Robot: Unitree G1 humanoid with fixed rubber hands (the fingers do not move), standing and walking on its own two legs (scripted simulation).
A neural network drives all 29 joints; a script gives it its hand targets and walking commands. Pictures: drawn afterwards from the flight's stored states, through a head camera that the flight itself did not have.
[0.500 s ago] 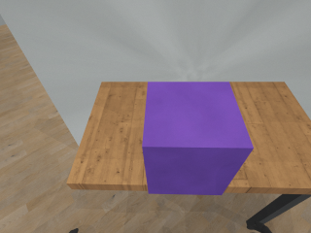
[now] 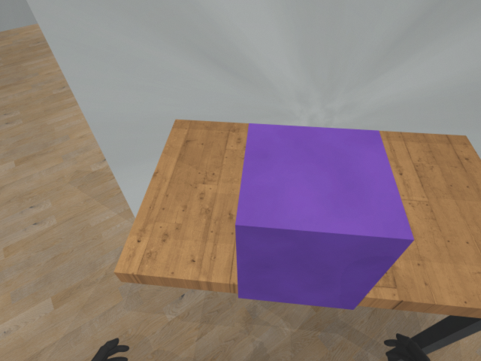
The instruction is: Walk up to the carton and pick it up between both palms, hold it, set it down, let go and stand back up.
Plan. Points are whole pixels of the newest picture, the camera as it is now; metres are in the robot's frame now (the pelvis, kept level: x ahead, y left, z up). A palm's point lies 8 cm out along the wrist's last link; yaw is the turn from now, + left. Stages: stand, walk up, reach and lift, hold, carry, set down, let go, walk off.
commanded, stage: walk up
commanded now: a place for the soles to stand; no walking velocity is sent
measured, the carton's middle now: (303, 220) +0.34 -0.08 +0.04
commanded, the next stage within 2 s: none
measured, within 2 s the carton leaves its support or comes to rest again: neither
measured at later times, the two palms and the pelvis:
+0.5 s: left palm out of the picture +0.05 +0.30 -0.11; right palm out of the picture +0.04 -0.26 -0.07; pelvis -0.07 +0.01 -0.01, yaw +5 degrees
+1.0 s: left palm out of the picture -0.03 +0.24 -0.09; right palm out of the picture +0.07 -0.28 -0.09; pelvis -0.07 -0.03 +0.00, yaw +2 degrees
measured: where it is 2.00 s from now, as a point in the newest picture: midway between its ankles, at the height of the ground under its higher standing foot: outside the picture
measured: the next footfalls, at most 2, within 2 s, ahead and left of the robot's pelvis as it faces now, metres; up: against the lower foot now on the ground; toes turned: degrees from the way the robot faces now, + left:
right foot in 0.64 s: -0.07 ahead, -0.13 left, +0.00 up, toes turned +4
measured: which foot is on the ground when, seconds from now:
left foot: down 0.00-1.00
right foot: down 0.00-0.40, up 0.42-0.62, down 0.64-1.00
